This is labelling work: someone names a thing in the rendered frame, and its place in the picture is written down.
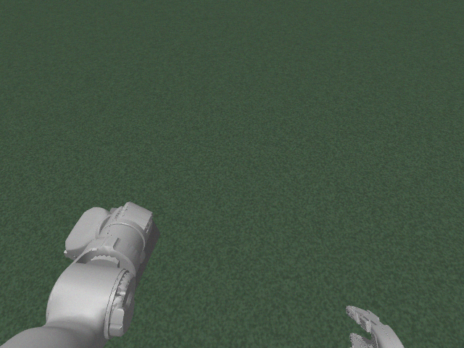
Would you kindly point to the left robot arm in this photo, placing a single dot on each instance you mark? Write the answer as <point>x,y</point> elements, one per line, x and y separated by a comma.
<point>93,299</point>

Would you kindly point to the right robot hand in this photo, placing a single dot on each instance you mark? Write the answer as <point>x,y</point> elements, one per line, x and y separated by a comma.
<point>382,335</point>

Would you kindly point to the left robot hand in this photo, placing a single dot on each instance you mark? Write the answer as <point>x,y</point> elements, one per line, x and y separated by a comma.
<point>84,232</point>

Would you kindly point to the carton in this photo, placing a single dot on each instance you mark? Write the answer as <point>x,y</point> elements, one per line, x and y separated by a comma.
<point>151,242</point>

